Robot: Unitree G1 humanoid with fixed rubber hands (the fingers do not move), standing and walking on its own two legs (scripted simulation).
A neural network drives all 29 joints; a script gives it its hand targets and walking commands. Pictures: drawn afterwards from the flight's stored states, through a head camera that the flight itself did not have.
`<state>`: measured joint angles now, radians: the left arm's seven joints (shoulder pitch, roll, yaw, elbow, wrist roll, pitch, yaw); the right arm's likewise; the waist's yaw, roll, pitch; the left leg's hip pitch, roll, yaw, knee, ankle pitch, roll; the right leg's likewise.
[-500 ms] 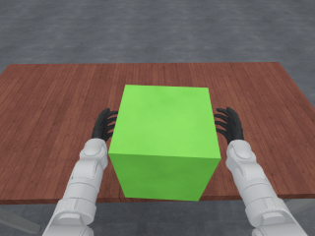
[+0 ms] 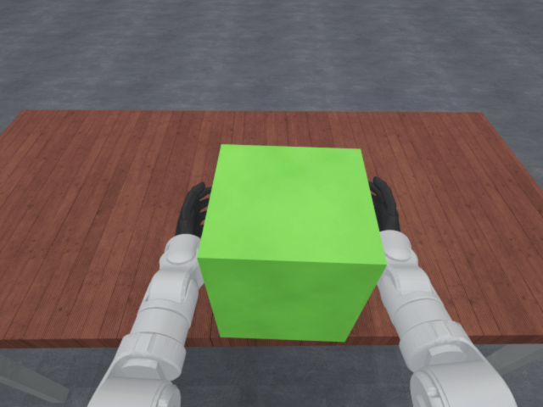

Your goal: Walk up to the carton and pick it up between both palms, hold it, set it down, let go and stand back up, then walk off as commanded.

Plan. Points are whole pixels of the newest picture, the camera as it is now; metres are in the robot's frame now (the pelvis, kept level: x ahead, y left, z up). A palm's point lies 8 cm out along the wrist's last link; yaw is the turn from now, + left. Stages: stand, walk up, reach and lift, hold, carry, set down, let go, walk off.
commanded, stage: reach and lift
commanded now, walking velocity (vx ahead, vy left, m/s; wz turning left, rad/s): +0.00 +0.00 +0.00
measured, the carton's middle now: (286, 248) +0.37 +0.01 +0.04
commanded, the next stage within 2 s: none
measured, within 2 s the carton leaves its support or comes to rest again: leaves its support in 1.32 s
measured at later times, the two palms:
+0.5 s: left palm (189, 235) +0.37 +0.16 +0.07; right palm (385, 232) +0.38 -0.15 +0.07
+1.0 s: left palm (188, 239) +0.36 +0.16 +0.06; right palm (384, 236) +0.38 -0.14 +0.07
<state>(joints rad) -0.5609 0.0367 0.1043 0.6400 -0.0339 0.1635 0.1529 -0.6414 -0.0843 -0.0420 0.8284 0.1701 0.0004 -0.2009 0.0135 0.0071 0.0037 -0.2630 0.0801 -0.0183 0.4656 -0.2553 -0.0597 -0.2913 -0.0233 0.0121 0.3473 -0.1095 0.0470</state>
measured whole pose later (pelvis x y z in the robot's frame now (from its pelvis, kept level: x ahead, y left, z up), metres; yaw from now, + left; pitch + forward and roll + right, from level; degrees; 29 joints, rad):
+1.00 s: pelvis +0.03 +0.00 +0.01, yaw +4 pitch -1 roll -2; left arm -0.40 -0.08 0.20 0.58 0.20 0.07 0.07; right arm -0.44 0.00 -0.17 0.73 -0.02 -0.09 -0.13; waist -0.04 0.00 -0.01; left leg -0.11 0.06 -0.08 0.37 -0.25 -0.06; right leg -0.09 -0.04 -0.05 0.22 -0.11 0.05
